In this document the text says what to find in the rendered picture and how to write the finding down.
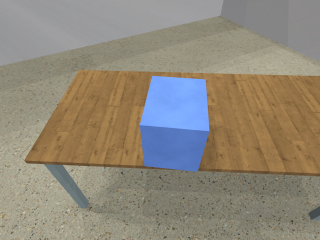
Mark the carton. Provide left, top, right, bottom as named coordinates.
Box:
left=140, top=76, right=210, bottom=172

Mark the table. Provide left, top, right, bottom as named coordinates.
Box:
left=24, top=70, right=320, bottom=221

